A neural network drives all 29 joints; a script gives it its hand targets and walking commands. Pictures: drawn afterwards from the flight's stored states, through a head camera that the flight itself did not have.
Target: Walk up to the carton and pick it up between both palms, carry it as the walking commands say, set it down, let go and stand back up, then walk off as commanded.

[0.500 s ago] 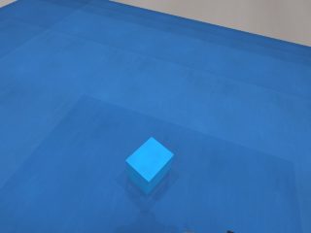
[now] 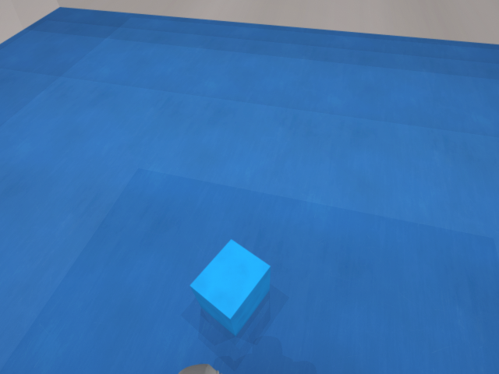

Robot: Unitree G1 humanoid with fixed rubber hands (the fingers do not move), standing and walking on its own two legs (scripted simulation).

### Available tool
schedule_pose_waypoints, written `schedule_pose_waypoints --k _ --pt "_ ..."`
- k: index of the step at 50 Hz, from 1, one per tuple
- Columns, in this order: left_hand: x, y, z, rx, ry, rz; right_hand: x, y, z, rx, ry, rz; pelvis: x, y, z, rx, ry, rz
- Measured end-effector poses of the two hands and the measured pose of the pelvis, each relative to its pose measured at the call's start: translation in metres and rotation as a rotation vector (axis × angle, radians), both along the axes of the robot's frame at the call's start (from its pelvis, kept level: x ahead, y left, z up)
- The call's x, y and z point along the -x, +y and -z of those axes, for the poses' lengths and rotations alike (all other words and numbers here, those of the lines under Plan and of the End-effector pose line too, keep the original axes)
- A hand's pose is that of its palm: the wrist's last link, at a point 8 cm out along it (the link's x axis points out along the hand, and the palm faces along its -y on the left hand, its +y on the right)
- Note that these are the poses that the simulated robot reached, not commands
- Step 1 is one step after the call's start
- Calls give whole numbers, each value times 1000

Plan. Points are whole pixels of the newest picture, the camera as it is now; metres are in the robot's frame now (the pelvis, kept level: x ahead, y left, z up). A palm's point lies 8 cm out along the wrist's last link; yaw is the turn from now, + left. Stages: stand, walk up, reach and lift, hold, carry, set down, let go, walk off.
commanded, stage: walk up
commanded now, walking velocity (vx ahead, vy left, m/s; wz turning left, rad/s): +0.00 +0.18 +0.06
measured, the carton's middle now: (233, 288) +0.49 +0.10 -0.66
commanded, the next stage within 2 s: none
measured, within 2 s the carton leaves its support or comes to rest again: neither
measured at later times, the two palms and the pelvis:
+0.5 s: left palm out of the picture +0.02 +0.33 -0.16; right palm out of the picture +0.08 -0.13 -0.13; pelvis +0.00 +0.09 -0.01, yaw +1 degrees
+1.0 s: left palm out of the picture +0.03 +0.37 -0.14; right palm out of the picture +0.03 -0.17 -0.13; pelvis -0.01 +0.11 -0.01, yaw -7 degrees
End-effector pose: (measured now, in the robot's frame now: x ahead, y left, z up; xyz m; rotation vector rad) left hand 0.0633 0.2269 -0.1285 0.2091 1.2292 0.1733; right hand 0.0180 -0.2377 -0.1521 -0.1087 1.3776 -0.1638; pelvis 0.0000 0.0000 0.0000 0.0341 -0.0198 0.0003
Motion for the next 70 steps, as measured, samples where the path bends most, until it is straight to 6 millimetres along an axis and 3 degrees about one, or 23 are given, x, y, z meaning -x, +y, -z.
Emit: schedule_pose_waypoints --k 4,8,12,15,20,30,40,46,49,53,60,64,70 --pt "23 32 -4 -52 45 -54 -33 -5 -5 29 -54 -35 2 12 0 -6 4 -19" --pt "43 73 -5 -93 80 -99 -61 4 -12 55 -114 -81 3 31 2 2 15 -32" --pt "50 112 8 -82 87 -118 -76 29 -15 95 -161 -125 3 59 11 26 21 -33" --pt "51 129 21 -47 94 -124 -71 57 -19 104 -171 -151 4 74 14 29 18 -46" --pt "43 120 29 39 78 -104 -58 95 -27 71 -157 -155 3 83 6 20 2 -40" --pt "49 99 16 72 98 -49 -47 112 -15 21 -130 -77 2 99 -1 31 -16 -28" --pt "56 109 15 37 147 -64 -8 85 -17 80 -26 -19 -2 92 -1 30 3 -22" --pt "48 126 16 -12 157 -26 -2 58 -12 168 -24 10 5 98 9 28 30 62" --pt "39 140 14 -28 159 8 -7 64 -16 175 -58 15 9 109 9 26 55 102" --pt "16 165 20 -53 154 66 -11 87 -19 163 -112 22 10 129 12 33 81 132" --pt "-44 193 11 -98 140 236 26 143 -19 101 -113 176 -6 163 7 18 71 255" --pt "-97 190 9 -92 75 319 52 181 -8 53 -42 246 -18 174 10 2 62 314" --pt "-160 159 19 -73 -34 434 78 219 19 -13 66 347 -34 187 25 3 50 381"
